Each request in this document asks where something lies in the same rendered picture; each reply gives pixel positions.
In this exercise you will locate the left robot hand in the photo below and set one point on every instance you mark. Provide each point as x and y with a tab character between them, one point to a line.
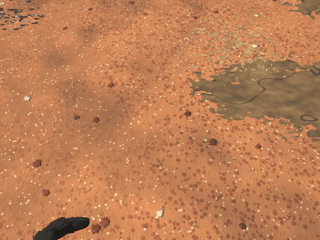
61	227

